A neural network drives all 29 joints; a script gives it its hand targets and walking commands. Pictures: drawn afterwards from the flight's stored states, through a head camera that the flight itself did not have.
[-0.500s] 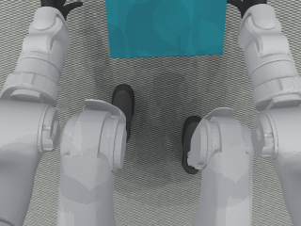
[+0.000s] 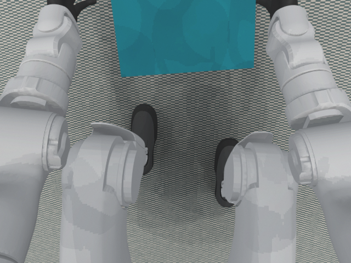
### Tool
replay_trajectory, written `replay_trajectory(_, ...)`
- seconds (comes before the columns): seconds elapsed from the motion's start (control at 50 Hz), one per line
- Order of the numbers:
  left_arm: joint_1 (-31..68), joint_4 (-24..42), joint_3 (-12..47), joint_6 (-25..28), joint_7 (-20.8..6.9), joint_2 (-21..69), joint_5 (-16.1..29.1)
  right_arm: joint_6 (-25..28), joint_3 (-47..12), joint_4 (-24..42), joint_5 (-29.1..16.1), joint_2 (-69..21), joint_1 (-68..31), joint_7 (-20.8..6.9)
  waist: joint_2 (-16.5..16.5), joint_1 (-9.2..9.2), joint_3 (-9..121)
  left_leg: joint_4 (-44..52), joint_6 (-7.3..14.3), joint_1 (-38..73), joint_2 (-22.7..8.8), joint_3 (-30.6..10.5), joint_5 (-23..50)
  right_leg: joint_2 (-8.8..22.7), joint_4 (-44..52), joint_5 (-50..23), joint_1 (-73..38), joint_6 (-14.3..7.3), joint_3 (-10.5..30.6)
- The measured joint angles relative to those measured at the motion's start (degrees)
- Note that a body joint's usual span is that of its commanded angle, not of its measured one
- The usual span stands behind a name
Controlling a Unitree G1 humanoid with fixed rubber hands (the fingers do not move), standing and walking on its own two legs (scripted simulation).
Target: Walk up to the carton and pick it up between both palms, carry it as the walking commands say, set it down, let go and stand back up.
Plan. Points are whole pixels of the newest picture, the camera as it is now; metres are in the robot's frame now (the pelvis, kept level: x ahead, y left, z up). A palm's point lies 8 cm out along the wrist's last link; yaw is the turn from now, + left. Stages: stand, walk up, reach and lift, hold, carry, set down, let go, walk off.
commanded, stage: reach and lift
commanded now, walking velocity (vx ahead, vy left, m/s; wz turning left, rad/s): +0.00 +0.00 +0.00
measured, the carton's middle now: (184, 27) +0.49 +0.05 -0.25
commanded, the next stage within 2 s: none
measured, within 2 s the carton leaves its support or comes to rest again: leaves its support in 0.96 s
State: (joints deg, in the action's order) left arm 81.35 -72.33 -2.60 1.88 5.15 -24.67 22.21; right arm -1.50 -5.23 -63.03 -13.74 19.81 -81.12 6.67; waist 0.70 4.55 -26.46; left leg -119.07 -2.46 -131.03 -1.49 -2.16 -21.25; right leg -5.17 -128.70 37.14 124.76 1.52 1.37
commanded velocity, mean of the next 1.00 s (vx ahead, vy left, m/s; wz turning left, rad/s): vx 0.00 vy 0.00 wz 0.00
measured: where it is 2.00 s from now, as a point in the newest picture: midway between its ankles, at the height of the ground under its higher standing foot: (183, 166)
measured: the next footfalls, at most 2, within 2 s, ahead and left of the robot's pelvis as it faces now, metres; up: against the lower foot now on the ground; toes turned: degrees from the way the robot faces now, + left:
none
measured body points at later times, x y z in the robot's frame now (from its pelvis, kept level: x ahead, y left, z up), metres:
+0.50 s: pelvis +0.01 +0.01 +0.01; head +0.39 +0.00 +0.26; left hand +0.53 +0.20 -0.19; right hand +0.54 -0.10 -0.20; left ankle +0.17 +0.14 -0.34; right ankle +0.10 -0.11 -0.34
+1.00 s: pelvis +0.02 +0.01 -0.01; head +0.37 +0.00 +0.27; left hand +0.53 +0.20 -0.18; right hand +0.54 -0.10 -0.20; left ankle +0.17 +0.14 -0.34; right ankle +0.10 -0.11 -0.34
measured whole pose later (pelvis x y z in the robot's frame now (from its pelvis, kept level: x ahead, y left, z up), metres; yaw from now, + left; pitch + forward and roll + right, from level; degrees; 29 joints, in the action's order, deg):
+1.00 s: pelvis +0.02 +0.01 -0.01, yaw -1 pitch +40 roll +1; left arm 78.7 -74.5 -6.5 -0.3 8.1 -15.2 13.9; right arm -3.6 1.7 -62.5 -6.2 12.4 -73.8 8.1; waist 0.1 5.5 -12.4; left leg -120.8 -3.1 -136.4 -0.8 -2.4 -24.6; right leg -6.7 -129.0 38.6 130.6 2.6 2.6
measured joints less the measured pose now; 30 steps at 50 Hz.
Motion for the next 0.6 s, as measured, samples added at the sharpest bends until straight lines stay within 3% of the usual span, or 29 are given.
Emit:
replay_trajectory(0.18,-1.31,-2.73,0.21,1.18,0.72,3.3,-0.52,0.77,0.0,-0.58,1.97,-3.21,2.77,0.17,0.74,-0.55,7.8,1.39,0.69,-4.21,0.08,0.4,0.39,0.34,1.69,-0.57,4.11,0.55,0.35)
replay_trajectory(0.38,1.36,-4.75,-2.35,3.31,3.56,8.07,-5.2,2.58,0.87,-0.07,2.96,-4.98,4.2,1.86,0.41,-0.55,10.92,2.59,0.99,-5.62,-0.04,0.25,-0.17,0.24,3.64,-0.63,5.4,0.86,0.31)
replay_trajectory(0.6,0.41,-5.34,-1.21,4.46,4.19,8.5,-5.21,3.51,0.96,-1.01,2.41,-5.84,4.91,3.0,-0.05,-0.23,12.51,2.24,0.96,-6.07,-0.05,0.18,-1.19,-0.21,3.77,-0.13,5.9,1.11,0.56)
